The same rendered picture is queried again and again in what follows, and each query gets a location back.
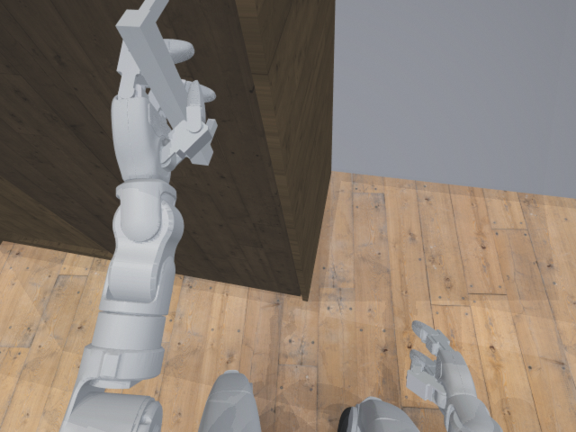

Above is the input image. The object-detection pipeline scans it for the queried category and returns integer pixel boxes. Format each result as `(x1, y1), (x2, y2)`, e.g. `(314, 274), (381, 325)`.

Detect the robot left upper arm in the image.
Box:
(63, 391), (163, 432)

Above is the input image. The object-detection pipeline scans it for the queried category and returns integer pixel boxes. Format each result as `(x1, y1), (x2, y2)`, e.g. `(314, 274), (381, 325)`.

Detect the robot left thigh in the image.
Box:
(198, 373), (261, 432)

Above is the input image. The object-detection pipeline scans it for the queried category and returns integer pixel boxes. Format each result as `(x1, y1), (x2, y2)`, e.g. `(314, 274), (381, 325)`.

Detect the left robot forearm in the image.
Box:
(59, 178), (184, 432)

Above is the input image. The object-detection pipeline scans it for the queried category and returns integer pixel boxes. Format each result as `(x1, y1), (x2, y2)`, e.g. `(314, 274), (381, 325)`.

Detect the right robot forearm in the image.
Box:
(444, 394), (503, 432)

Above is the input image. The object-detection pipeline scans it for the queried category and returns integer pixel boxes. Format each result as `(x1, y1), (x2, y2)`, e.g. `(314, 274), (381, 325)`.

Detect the wardrobe door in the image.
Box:
(0, 176), (107, 251)
(0, 0), (301, 296)

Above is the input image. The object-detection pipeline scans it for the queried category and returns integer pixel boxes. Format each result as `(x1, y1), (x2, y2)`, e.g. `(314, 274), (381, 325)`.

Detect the handle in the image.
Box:
(115, 0), (218, 166)

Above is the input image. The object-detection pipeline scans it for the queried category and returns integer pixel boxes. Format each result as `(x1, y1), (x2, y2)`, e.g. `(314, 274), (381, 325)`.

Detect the robot right thigh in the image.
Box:
(347, 400), (420, 432)

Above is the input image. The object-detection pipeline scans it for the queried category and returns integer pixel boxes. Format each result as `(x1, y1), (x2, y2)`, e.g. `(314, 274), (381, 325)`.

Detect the robot thigh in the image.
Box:
(198, 373), (261, 432)
(347, 400), (420, 432)

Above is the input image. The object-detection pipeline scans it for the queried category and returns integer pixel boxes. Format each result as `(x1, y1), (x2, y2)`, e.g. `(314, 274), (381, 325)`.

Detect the robot right hand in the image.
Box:
(406, 320), (477, 415)

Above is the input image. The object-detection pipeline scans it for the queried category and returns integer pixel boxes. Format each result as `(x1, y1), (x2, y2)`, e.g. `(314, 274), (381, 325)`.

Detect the robot left hand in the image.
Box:
(111, 39), (216, 184)

